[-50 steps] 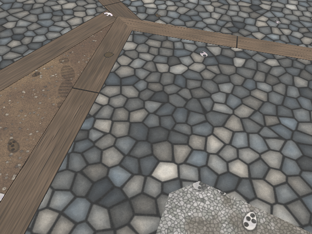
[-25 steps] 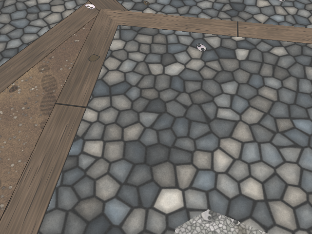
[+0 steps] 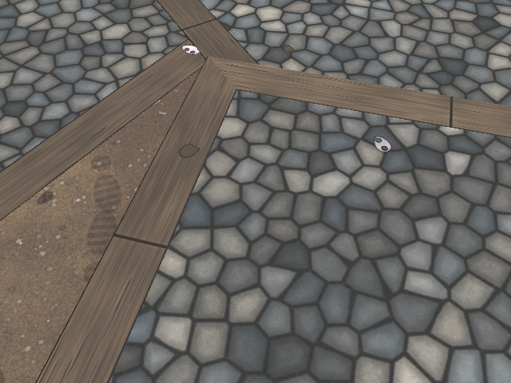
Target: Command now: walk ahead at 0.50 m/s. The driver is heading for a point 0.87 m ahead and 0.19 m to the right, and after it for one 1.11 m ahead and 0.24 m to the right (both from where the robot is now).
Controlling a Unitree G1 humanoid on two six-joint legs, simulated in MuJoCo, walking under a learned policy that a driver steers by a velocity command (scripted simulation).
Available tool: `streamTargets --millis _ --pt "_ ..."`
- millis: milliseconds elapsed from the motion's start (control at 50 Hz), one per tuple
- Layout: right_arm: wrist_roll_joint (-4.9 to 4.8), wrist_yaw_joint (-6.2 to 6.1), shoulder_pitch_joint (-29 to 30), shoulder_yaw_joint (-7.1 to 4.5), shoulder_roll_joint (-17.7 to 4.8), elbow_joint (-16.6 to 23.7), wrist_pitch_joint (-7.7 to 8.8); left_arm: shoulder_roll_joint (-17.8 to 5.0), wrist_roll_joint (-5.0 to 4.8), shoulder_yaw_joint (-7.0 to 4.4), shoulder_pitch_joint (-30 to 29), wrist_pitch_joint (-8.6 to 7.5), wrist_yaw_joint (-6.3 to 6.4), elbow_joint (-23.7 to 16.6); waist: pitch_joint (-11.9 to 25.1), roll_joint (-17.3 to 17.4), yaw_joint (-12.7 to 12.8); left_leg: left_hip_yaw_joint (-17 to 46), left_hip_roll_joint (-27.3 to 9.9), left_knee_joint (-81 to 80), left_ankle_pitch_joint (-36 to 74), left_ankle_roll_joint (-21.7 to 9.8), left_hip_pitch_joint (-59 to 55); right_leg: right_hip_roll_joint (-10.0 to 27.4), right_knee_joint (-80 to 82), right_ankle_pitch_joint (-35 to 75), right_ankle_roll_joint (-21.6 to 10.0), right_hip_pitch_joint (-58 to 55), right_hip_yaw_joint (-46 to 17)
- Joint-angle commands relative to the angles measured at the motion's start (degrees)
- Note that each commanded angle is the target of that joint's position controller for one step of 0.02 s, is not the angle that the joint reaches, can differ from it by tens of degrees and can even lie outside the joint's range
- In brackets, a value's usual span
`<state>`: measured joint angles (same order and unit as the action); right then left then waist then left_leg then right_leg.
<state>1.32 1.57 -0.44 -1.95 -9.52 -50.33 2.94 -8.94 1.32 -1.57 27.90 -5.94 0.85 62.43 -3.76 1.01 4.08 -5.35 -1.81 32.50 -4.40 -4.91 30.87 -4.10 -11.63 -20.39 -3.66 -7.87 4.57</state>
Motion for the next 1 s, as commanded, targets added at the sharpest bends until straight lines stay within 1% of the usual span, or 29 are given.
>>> streamTargets --millis 20,40,60,80,100,120,140,160,180,220,280,320,380,460,500,540,560,580,600,620,640,660,680,700,740,780,840,900,1000 --pt "0.16 -1.07 -11.03 -2.31 -6.34 -0.65 1.53 -9.47 0.22 -1.78 0.66 0.01 0.57 -1.11 4.42 -5.40 -8.05 -1.68 4.62 -4.71 -3.91 -3.31 -13.18 15.57 -17.23 61.30 -5.40 0.38 -3.71" --pt "1.02 -1.62 -20.69 -3.25 -8.31 -3.69 2.09 -9.06 -0.28 -1.61 -0.13 0.12 0.45 -1.63 9.58 -4.02 -11.93 1.02 1.94 -6.64 -1.63 -5.01 -26.85 13.60 -29.01 52.91 -4.41 7.67 -2.31" --pt "2.50 -2.18 -29.33 -4.73 -13.99 -4.87 2.32 -5.25 -1.80 -0.62 1.69 0.12 -0.02 -3.76 17.65 4.04 -13.15 19.84 -13.56 -7.51 -6.49 -9.30 -43.21 8.55 -48.70 28.44 -2.62 23.24 0.68" --pt "1.17 -1.35 -28.34 -5.35 -15.51 -5.10 1.42 -4.63 -2.90 -1.11 6.47 0.20 -0.55 -3.38 22.74 12.38 -10.14 44.62 -23.26 -15.69 -7.34 -16.13 -50.32 -1.08 -65.36 -9.07 -1.55 37.81 -2.67" --pt "-0.24 -0.94 -21.31 -4.69 -12.88 -3.98 0.95 -8.02 -1.41 -1.97 1.10 0.61 -0.34 -4.14 14.54 3.43 -7.87 37.93 -20.25 -17.08 -12.20 -13.84 -43.02 3.65 -67.17 -4.52 -2.39 42.81 -7.60" --pt "-0.54 -0.72 -16.56 -3.57 -9.05 -3.22 1.24 -7.27 -0.90 -1.88 -4.02 0.33 -0.63 -5.64 7.33 0.74 -7.08 30.34 -18.12 -19.20 -10.95 -12.11 -34.41 5.62 -64.50 -0.04 -2.34 43.49 -7.54" --pt "-0.23 -0.70 -14.57 -2.78 -6.47 -3.47 1.66 -5.95 -0.79 -1.82 -5.61 0.36 -0.80 -5.83 3.15 -0.89 -5.18 24.66 -15.29 -21.39 -6.59 -9.73 -27.94 7.61 -60.44 2.66 -2.25 41.54 -7.30" --pt "-0.33 -1.04 -15.05 -2.14 -4.71 -4.45 2.12 -5.45 0.20 -1.95 -5.87 1.02 -1.03 -6.06 1.71 0.10 -3.69 20.43 -12.91 -22.32 -2.61 -7.97 -24.10 8.84 -57.16 3.81 -1.79 39.16 -7.35" --pt "-0.34 -1.30 -15.88 -1.76 -3.86 -5.26 2.49 -4.08 0.68 -1.75 -4.27 1.84 -1.39 -5.44 1.67 0.93 -2.53 17.24 -11.31 -23.04 -0.22 -6.88 -21.99 9.23 -55.36 4.48 -1.23 36.70 -6.95" --pt "-0.52 -1.52 -19.16 -1.81 -5.09 -6.58 3.31 -3.58 0.91 -1.85 -4.64 2.83 -1.94 -5.73 1.68 1.42 -1.85 14.39 -10.22 -23.64 5.83 -6.88 -21.62 9.25 -53.38 5.60 -0.31 36.86 -5.65" --pt "-0.65 -1.58 -22.16 -1.95 -6.95 -7.31 3.51 -4.38 0.86 -1.96 -11.66 3.63 -2.38 -8.28 -0.37 1.82 -2.50 11.56 -9.24 -25.63 7.32 -6.76 -22.79 10.51 -48.41 10.87 1.13 42.90 -4.05" --pt "-0.68 -1.55 -24.42 -1.64 -6.62 -7.70 3.37 -4.84 0.57 -1.92 -17.10 3.72 -2.52 -10.16 -1.47 2.06 -3.77 10.31 -8.54 -26.22 9.72 -6.32 -24.56 10.85 -43.35 14.63 1.94 46.02 -3.09" --pt "-0.67 -1.61 -27.23 -1.29 -6.46 -8.27 3.34 -4.21 0.07 -1.38 -23.53 3.51 -2.63 -12.34 -2.02 2.35 -5.35 8.13 -7.61 -25.85 14.61 -5.39 -26.95 9.81 -34.07 18.84 2.42 45.74 -1.36" --pt "-0.34 -2.06 -31.05 -1.15 -6.80 -9.64 3.27 -4.08 -0.16 -0.90 -29.53 3.14 -2.50 -14.41 -2.52 3.13 -7.19 7.07 -8.83 -24.32 19.55 -5.64 -33.31 7.87 -25.91 20.02 1.14 45.15 0.33" --pt "0.03 -2.41 -31.64 -1.23 -7.19 -10.17 3.09 -4.61 -0.13 -0.98 -31.13 2.76 -2.44 -15.39 -2.94 3.24 -7.16 7.14 -10.30 -22.59 22.69 -6.16 -36.91 7.27 -23.38 17.64 -0.15 45.06 0.36" --pt "0.26 -2.75 -30.19 -1.43 -7.92 -10.22 2.98 -5.27 -0.14 -1.31 -29.46 2.25 -2.23 -15.41 -2.17 3.41 -5.45 6.27 -11.12 -18.77 31.59 -5.63 -38.71 5.68 -20.83 13.53 -2.00 40.90 0.94" --pt "0.35 -2.88 -29.18 -1.61 -8.52 -10.15 2.93 -5.91 -0.13 -1.70 -26.18 1.98 -1.89 -14.51 -0.41 3.86 -3.83 5.63 -11.05 -14.74 39.28 -4.97 -38.79 3.97 -19.81 11.28 -3.06 35.94 1.62" --pt "0.38 -2.87 -28.39 -1.76 -9.05 -10.16 2.74 -6.85 -0.06 -2.33 -19.76 1.62 -1.46 -12.44 2.89 3.76 -1.17 4.93 -10.31 -7.38 44.22 -4.29 -38.51 2.06 -17.86 10.58 -4.21 28.70 2.23" --pt "-0.01 -2.75 -27.21 -1.68 -8.92 -9.82 2.52 -8.21 0.50 -3.16 -9.95 1.05 -0.96 -9.16 7.92 2.12 2.95 3.12 -8.14 3.72 40.15 -3.15 -33.68 2.29 -14.54 13.84 -5.70 16.15 1.61" --pt "-0.71 -2.50 -27.14 -1.04 -7.01 -7.88 2.57 -13.04 2.03 -4.51 0.19 0.68 -0.35 -7.23 15.19 -3.28 5.90 1.14 -5.00 20.95 19.58 -2.03 -21.31 14.83 -14.14 10.34 -8.78 0.99 -12.08" --pt "-2.86 -1.79 -34.51 -0.37 -1.85 -7.55 2.41 -17.47 2.12 -5.62 1.28 1.07 -0.81 -6.96 20.79 -15.78 1.87 1.01 6.61 41.38 -25.49 0.07 -1.18 29.67 -6.92 8.07 -17.40 -11.69 -40.78" --pt "-1.17 -1.98 -29.27 -1.69 -7.23 -7.52 2.06 -14.54 -0.09 -5.10 -4.38 1.82 -1.27 -7.81 15.96 -5.35 0.74 8.81 3.18 44.39 -22.85 -1.00 3.74 26.29 -3.87 2.09 -15.06 -5.88 -40.29" --pt "-0.85 -1.69 -24.07 -1.85 -7.16 -5.72 2.30 -11.08 -0.58 -4.02 -10.50 1.75 -1.44 -8.85 7.66 -3.88 -1.13 8.49 0.72 42.23 -17.25 -1.12 5.27 24.51 -2.29 2.43 -12.99 2.86 -31.21" --pt "-0.71 -1.55 -21.96 -1.74 -6.25 -5.39 2.47 -8.11 -0.34 -3.19 -12.98 1.31 -1.66 -8.91 3.89 -1.62 -2.50 8.22 -1.14 39.05 -13.78 -0.99 3.49 21.92 -0.05 7.86 -11.24 9.31 -25.55" --pt "0.68 -1.01 -23.11 -1.62 -4.34 -5.90 1.15 -5.09 -0.59 -2.15 -12.72 0.60 -1.15 -7.43 2.08 -3.40 -5.45 7.70 -3.16 34.02 -11.54 0.13 -1.73 17.51 2.14 14.18 -8.19 16.20 -17.20" --pt "0.96 -0.41 -22.89 -1.66 -3.52 -5.79 0.08 -5.88 -0.70 -2.10 -9.20 -0.26 -0.87 -5.89 2.02 -3.61 -6.11 6.51 -3.26 32.00 -10.57 1.18 -2.30 16.45 2.97 19.92 -8.21 17.04 -14.26" --pt "0.97 0.04 -16.25 -1.74 -4.14 -3.48 -0.80 -7.98 -0.84 -2.34 -6.03 -0.59 -0.76 -4.97 -0.15 -3.67 -5.62 5.00 -4.61 27.33 -5.56 2.71 3.57 15.52 5.13 21.32 -8.20 16.10 -11.28" --pt "0.49 0.21 -8.69 -1.62 -4.66 -0.93 -0.89 -7.54 -0.84 -1.94 -2.75 -0.38 -0.80 -4.38 -1.56 -3.95 -3.90 3.69 -5.01 19.94 -0.20 3.84 7.79 14.46 5.81 25.10 -7.52 13.39 -9.28" --pt "0.07 0.13 0.83 -0.83 -3.98 2.46 -0.44 -7.71 -0.78 -1.59 2.59 -0.18 -0.51 -3.08 -2.15 -4.58 -1.15 1.77 -2.63 7.26 4.31 4.36 6.91 14.08 3.52 32.56 -7.48 8.27 -9.35"
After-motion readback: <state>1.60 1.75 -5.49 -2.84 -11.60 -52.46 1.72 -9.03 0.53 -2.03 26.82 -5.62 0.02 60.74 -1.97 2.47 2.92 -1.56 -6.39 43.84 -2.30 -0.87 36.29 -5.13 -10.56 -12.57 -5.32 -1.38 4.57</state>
